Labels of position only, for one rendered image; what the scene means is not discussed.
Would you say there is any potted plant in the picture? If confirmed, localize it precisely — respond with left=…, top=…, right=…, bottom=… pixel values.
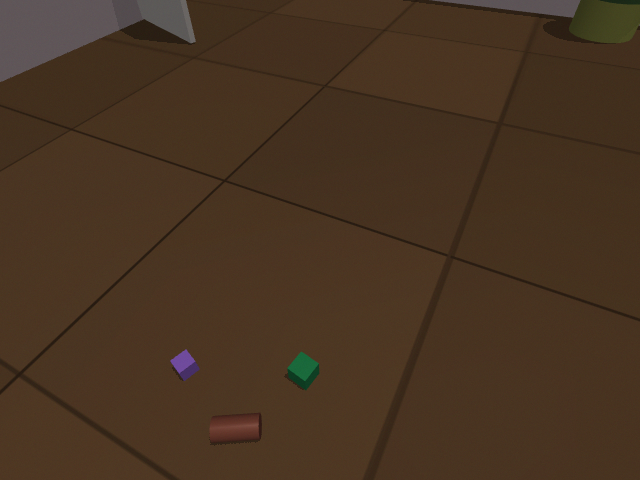
left=569, top=0, right=640, bottom=43

